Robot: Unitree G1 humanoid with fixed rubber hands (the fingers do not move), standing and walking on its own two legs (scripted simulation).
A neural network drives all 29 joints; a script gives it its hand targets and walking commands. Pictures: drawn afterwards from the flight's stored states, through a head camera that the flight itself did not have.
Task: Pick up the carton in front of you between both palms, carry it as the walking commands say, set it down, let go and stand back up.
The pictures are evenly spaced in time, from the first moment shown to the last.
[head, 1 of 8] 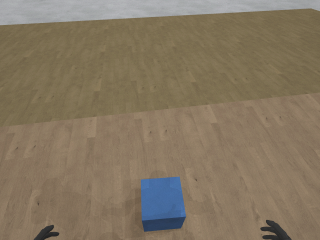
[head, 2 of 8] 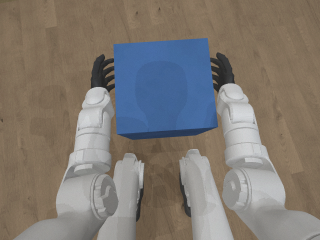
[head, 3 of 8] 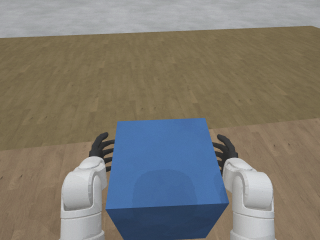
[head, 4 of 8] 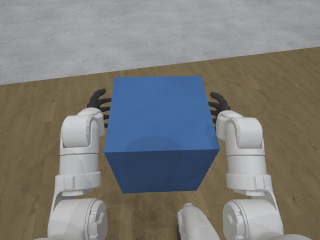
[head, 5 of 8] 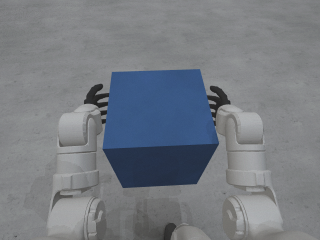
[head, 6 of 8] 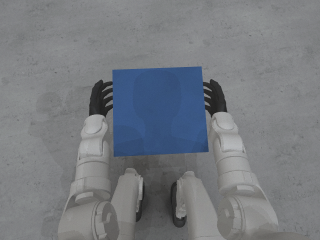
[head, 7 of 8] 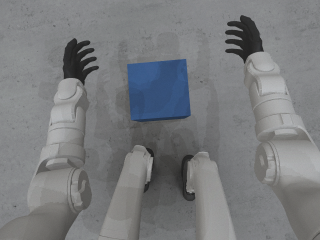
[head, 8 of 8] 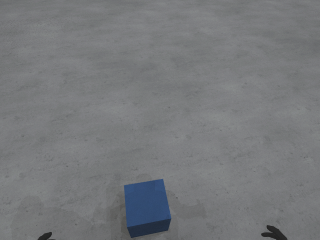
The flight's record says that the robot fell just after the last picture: no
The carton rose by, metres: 0.68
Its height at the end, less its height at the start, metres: -0.43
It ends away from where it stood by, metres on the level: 4.82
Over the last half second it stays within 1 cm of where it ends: yes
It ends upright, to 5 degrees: yes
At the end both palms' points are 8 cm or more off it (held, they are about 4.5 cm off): yes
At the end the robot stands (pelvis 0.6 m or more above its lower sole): yes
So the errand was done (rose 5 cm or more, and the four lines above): yes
